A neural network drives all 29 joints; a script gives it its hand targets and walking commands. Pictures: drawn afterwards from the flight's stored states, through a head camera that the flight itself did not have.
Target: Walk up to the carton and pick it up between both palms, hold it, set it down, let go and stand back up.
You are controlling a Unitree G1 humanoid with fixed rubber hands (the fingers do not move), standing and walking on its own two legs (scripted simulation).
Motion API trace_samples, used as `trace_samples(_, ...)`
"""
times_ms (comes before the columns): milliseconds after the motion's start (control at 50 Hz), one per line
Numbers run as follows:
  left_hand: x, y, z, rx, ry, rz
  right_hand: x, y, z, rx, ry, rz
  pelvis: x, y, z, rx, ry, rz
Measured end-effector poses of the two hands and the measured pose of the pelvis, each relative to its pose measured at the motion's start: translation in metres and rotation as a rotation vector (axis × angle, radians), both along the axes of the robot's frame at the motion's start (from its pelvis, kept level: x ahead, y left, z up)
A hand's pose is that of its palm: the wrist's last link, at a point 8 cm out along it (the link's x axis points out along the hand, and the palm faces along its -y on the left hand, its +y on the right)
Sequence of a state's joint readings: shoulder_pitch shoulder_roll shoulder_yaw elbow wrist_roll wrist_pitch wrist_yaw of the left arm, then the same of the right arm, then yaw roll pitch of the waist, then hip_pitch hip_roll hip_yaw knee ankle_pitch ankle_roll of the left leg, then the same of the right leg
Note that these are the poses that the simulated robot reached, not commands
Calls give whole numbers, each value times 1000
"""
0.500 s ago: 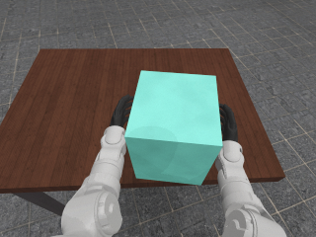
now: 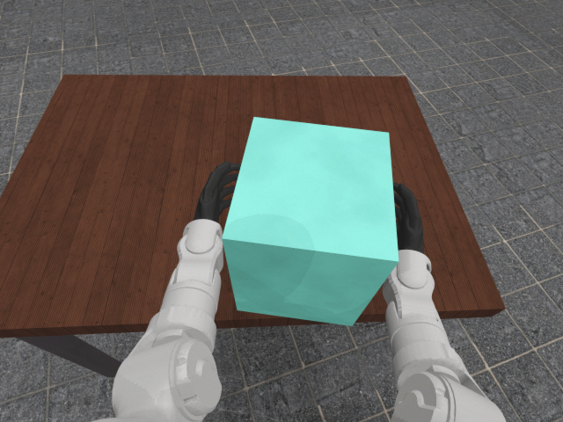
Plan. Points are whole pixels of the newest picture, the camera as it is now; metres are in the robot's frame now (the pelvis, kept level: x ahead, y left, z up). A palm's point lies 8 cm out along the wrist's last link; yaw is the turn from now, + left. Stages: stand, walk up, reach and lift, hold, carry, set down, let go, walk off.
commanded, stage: set down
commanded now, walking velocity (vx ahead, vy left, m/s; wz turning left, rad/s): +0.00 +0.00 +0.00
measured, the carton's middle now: (306, 229) +0.41 -0.02 +0.00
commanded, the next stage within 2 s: none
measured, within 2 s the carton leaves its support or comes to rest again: neither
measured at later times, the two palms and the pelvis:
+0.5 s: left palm (211, 216) +0.42 +0.13 +0.02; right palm (404, 239) +0.38 -0.16 +0.02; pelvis -0.01 +0.00 -0.01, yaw -2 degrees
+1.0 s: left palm (179, 198) +0.43 +0.18 +0.04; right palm (445, 220) +0.40 -0.22 +0.05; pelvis -0.02 +0.00 -0.03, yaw -1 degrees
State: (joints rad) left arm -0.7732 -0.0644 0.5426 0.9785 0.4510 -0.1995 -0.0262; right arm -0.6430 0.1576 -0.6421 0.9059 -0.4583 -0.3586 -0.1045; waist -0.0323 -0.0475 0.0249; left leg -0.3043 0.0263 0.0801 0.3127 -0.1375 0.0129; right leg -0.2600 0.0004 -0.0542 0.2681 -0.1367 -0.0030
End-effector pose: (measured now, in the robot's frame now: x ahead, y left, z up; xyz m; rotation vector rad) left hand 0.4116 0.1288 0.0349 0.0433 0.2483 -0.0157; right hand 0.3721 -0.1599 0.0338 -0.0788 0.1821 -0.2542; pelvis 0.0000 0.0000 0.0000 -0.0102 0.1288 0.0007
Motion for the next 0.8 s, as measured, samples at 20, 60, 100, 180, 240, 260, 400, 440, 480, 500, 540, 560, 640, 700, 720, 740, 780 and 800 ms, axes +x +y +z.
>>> trace_samples(20, 0, 0, 0, 1, -1, 0, 0, 0, 0, -1, 0, 0, 0, 0, 0, 0, 1, 0)
trace_samples(60, 0, 0, 0, 3, -2, 0, 0, 0, 0, 0, 0, 0, 0, 0, 0, 0, 1, -1)
trace_samples(100, 0, 0, 0, 6, -3, 0, 0, 0, 0, 4, 0, -1, 0, 0, 0, -1, 2, -1)
trace_samples(180, 1, 0, -1, 13, -5, -1, 0, 0, -1, 15, -2, -2, 0, 1, -1, -2, 2, -5)
trace_samples(240, 1, 0, -2, 12, -7, 0, 0, 0, -1, 15, -1, -3, -1, 1, -1, -2, 0, -8)
trace_samples(260, 2, 0, -2, 10, -7, -2, 0, 0, -1, 15, -1, -3, -2, 1, -1, -2, 1, -9)
trace_samples(400, 5, 0, -6, 32, 0, -3, 1, -1, -2, 22, 9, 6, -4, 2, -2, -2, 19, -24)
trace_samples(440, 6, 0, -10, 39, 13, -5, 3, -1, -4, 30, 24, 12, -4, 2, -3, -3, 35, -30)
trace_samples(480, 8, 1, -16, 33, 31, 2, 6, -2, -9, 44, 48, 15, -5, 3, -5, -5, 59, -35)
trace_samples(500, 8, 1, -18, 29, 41, 6, 8, -2, -11, 52, 60, 16, -6, 3, -6, -6, 74, -36)
trace_samples(540, 10, 3, -24, 23, 56, 11, 12, -3, -16, 69, 80, 14, -6, 4, -8, -8, 108, -36)
trace_samples(560, 11, 4, -26, 22, 59, 13, 14, -3, -18, 76, 88, 13, -6, 4, -10, -10, 125, -36)
trace_samples(640, 16, 11, -27, 28, 54, 24, 22, -3, -24, 91, 102, 17, -5, 5, -15, -17, 181, -30)
trace_samples(700, 21, 19, -21, 34, 31, 35, 26, -5, -24, 95, 93, 23, -3, 5, -19, -22, 207, -24)
trace_samples(720, 23, 22, -18, 36, 22, 38, 27, -6, -23, 96, 87, 23, -3, 5, -19, -24, 211, -21)
trace_samples(740, 24, 25, -15, 39, 15, 40, 28, -8, -22, 95, 83, 23, -3, 5, -20, -25, 213, -18)
trace_samples(780, 25, 32, -9, 44, 7, 45, 28, -13, -20, 95, 79, 16, -3, 5, -21, -27, 211, -13)
trace_samples(800, 25, 35, -6, 44, 5, 48, 28, -16, -18, 94, 77, 11, -4, 5, -22, -28, 208, -11)
